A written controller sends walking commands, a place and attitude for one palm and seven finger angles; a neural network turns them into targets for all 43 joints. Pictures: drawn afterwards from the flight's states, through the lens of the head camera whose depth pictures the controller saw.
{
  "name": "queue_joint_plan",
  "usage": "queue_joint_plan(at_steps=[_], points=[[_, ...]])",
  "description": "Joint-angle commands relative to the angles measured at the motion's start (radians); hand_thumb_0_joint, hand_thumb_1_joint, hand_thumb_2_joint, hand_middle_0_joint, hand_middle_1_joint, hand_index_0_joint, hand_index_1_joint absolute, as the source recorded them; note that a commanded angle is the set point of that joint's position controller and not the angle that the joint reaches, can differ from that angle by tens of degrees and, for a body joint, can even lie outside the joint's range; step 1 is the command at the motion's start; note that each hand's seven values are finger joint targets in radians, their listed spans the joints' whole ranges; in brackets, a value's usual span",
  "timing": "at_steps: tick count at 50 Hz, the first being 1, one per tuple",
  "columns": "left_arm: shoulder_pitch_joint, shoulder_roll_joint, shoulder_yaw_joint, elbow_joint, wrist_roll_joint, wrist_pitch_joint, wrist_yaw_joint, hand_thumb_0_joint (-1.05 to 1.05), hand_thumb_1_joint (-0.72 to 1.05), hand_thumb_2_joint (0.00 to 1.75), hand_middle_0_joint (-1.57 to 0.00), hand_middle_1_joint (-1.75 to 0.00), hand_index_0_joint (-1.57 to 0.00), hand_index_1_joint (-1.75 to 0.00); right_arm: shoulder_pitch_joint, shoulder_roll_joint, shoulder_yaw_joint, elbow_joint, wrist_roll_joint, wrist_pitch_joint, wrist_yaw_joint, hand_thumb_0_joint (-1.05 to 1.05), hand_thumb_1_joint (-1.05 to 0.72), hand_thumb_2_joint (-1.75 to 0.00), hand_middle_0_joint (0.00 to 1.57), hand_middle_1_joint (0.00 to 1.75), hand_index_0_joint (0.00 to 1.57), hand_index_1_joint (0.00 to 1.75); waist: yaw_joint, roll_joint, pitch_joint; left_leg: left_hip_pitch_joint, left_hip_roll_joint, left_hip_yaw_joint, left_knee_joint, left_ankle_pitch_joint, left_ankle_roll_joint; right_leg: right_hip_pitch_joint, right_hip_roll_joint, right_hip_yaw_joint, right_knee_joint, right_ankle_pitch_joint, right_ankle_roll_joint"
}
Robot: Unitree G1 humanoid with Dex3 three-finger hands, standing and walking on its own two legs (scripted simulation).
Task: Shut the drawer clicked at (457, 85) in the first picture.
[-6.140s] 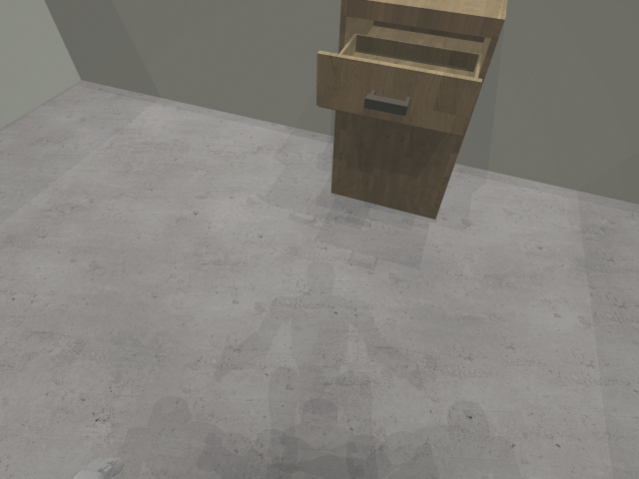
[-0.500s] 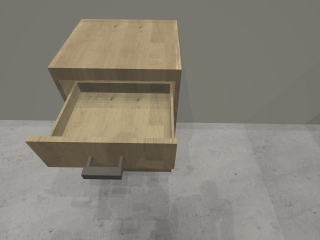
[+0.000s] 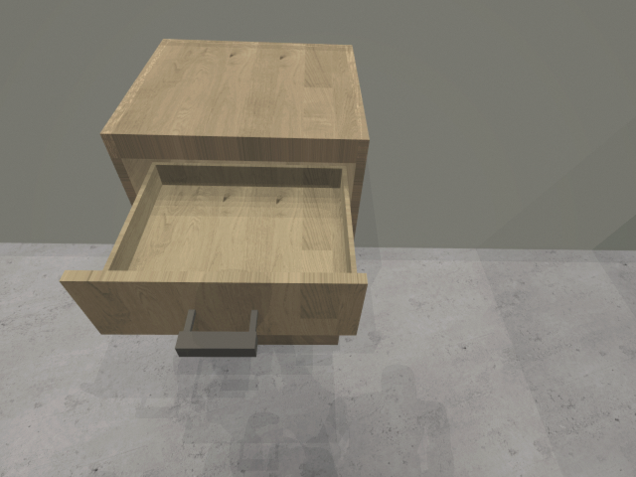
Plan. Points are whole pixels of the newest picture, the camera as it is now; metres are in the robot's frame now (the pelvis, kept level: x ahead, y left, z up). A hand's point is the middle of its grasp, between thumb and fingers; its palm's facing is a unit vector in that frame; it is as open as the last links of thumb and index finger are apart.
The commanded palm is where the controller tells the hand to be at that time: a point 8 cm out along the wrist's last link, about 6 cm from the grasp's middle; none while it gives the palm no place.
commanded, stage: shuffle to correct the standing spot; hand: left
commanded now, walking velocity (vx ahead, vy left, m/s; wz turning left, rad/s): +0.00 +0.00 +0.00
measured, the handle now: (220, 330) +0.34 +0.17 -0.07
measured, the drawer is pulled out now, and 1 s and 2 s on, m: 0.29 0.29 0.29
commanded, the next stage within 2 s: come to a stop and stand still in 0.34 s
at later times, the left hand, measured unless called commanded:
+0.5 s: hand out of the picture -0.03 +0.15 -0.18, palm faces +0.04 -0.98 -0.20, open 7.4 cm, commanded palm none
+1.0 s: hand out of the picture +0.02 +0.18 -0.18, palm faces +0.02 -0.96 -0.27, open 7.4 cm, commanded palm none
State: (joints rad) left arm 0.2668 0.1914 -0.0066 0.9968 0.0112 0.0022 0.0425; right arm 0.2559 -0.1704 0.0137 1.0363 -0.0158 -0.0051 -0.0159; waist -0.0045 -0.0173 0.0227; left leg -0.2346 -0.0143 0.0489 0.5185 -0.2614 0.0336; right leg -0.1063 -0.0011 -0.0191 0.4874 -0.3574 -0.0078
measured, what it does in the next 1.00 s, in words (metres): stands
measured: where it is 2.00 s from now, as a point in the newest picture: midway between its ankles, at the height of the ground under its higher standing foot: outside the picture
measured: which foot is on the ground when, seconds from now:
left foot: down 0.00-1.00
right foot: down 0.00-1.00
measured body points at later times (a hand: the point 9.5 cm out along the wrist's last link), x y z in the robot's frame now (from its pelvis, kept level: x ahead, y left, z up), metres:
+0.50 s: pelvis +0.03 -0.02 +0.00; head +0.04 -0.02 +0.45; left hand -0.03 +0.20 -0.16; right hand +0.02 -0.24 -0.16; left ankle +0.01 +0.10 -0.73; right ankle -0.06 -0.11 -0.74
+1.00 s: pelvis -0.01 -0.01 -0.01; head +0.00 -0.01 +0.44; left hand +0.02 +0.23 -0.15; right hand +0.08 -0.25 -0.15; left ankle +0.01 +0.10 -0.74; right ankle -0.06 -0.11 -0.74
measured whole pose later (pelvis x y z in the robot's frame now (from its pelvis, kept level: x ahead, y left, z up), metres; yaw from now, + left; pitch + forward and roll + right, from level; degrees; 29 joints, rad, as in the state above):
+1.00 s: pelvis -0.01 -0.01 -0.01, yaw +1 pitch -2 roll +0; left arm 0.30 0.20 0.00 0.97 0.01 -0.01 0.06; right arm 0.19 -0.19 -0.02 0.94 -0.02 0.00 -0.02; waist -0.02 0.00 0.05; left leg -0.28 0.00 0.05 0.60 -0.29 0.02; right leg -0.15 0.01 -0.04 0.59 -0.40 -0.03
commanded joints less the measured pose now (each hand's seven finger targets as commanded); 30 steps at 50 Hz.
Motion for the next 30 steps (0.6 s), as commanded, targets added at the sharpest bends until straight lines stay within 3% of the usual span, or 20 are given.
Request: queue_joint_plan(at_steps=[1,5,7,10,12,14,17,20,23,26,28,30], points=[[0.075,0.091,0.014,-0.030,0.003,-0.011,0.001,0.00,0.90,0.90,-0.20,-0.30,-0.20,-0.30,0.030,-0.124,-0.022,-0.036,0.002,-0.023,-0.007,0.00,-0.90,-0.90,0.20,0.30,0.20,0.30,0.013,0.034,0.035,0.038,0.116,-0.145,-0.142,0.147,0.027,-0.097,-0.077,0.067,-0.093,0.114,-0.024],[0.083,0.093,0.012,-0.019,0.002,-0.014,0.000,0.00,0.90,0.90,-0.20,-0.30,-0.20,-0.30,0.039,-0.121,-0.020,-0.022,0.005,-0.027,-0.007,0.00,-0.90,-0.90,0.20,0.30,0.20,0.30,0.012,0.021,0.019,0.058,0.115,-0.139,-0.143,0.197,0.027,-0.085,-0.084,0.067,-0.098,0.146,-0.022],[0.094,0.087,0.011,-0.005,0.003,-0.012,-0.002,0.00,0.90,0.90,-0.20,-0.30,-0.20,-0.30,0.048,-0.123,-0.021,-0.005,0.004,-0.024,-0.007,0.00,-0.90,-0.90,0.20,0.30,0.20,0.30,0.007,0.032,0.011,0.072,0.125,-0.154,-0.158,0.107,0.034,-0.091,-0.075,0.041,-0.084,0.069,-0.019],[0.107,0.078,0.008,0.008,0.011,-0.008,-0.009,0.00,0.90,0.90,-0.20,-0.30,-0.20,-0.30,0.052,-0.139,-0.030,0.004,0.002,-0.018,-0.005,0.00,-0.90,-0.90,0.20,0.30,0.20,0.30,0.006,0.073,0.054,0.031,0.157,-0.221,-0.231,-0.096,0.060,-0.129,-0.048,-0.011,-0.037,-0.038,-0.017],[0.124,0.072,0.005,0.020,0.015,-0.010,-0.011,0.00,0.90,0.90,-0.20,-0.30,-0.20,-0.30,0.058,-0.140,-0.037,0.008,0.002,-0.016,-0.005,0.00,-0.90,-0.90,0.20,0.30,0.20,0.30,0.009,0.082,0.071,0.013,0.171,-0.259,-0.253,-0.149,0.080,-0.149,-0.040,-0.028,-0.016,-0.054,-0.018],[0.140,0.069,0.004,0.030,0.016,-0.015,-0.012,0.00,0.90,0.90,-0.20,-0.30,-0.20,-0.30,0.065,-0.137,-0.040,0.014,0.003,-0.019,-0.006,0.00,-0.90,-0.90,0.20,0.30,0.20,0.30,0.012,0.090,0.049,0.027,0.176,-0.273,-0.238,-0.106,0.093,-0.152,-0.044,-0.033,-0.010,-0.041,-0.020],[0.170,0.055,0.001,0.055,0.013,-0.023,-0.010,0.00,0.90,0.90,-0.20,-0.30,-0.20,-0.30,0.075,-0.115,-0.038,0.028,0.003,-0.023,-0.009,0.00,-0.90,-0.90,0.20,0.30,0.20,0.30,0.010,0.058,0.042,0.030,0.158,-0.227,-0.176,0.011,0.086,-0.127,-0.056,-0.018,-0.038,0.019,-0.030],[0.195,0.057,0.006,0.073,0.010,-0.030,-0.006,0.00,0.90,0.90,-0.20,-0.30,-0.20,-0.30,0.077,-0.091,-0.036,0.040,0.005,-0.028,-0.014,0.00,-0.90,-0.90,0.20,0.30,0.20,0.30,0.010,-0.013,0.016,0.043,0.120,-0.138,-0.055,0.206,0.065,-0.083,-0.086,0.024,-0.060,0.171,-0.047],[0.213,0.069,0.014,0.080,0.007,-0.030,-0.001,0.00,0.90,0.90,-0.20,-0.30,-0.20,-0.30,0.062,-0.058,-0.032,0.045,0.005,-0.029,-0.018,0.00,-0.90,-0.90,0.20,0.30,0.20,0.30,0.009,-0.092,0.025,-0.014,0.076,-0.056,0.024,0.207,0.036,-0.016,-0.118,0.070,-0.070,0.394,-0.069],[0.215,0.073,0.015,0.084,0.001,-0.037,0.009,0.00,0.90,0.90,-0.20,-0.30,-0.20,-0.30,0.053,-0.041,-0.018,0.057,0.007,-0.028,-0.022,0.00,-0.90,-0.90,0.20,0.30,0.20,0.30,0.002,-0.067,0.021,-0.010,0.062,-0.030,0.037,0.213,0.009,0.026,-0.153,0.084,-0.038,0.761,-0.059],[0.201,0.076,0.014,0.081,-0.004,-0.040,0.012,0.00,0.90,0.90,-0.20,-0.30,-0.20,-0.30,0.058,-0.046,-0.015,0.071,0.012,-0.026,-0.027,0.00,-0.90,-0.90,0.20,0.30,0.20,0.30,0.002,-0.018,0.019,0.035,0.066,-0.038,0.020,0.319,0.007,0.021,-0.149,0.069,-0.017,0.893,-0.029],[0.203,0.091,0.021,0.076,-0.005,-0.040,0.018,0.00,0.90,0.90,-0.20,-0.30,-0.20,-0.30,0.051,-0.055,-0.015,0.064,0.015,-0.022,-0.032,0.00,-0.90,-0.90,0.20,0.30,0.20,0.30,0.006,-0.017,0.000,0.050,0.069,-0.034,0.025,0.373,0.001,0.046,-0.161,0.069,-0.018,0.993,-0.009]])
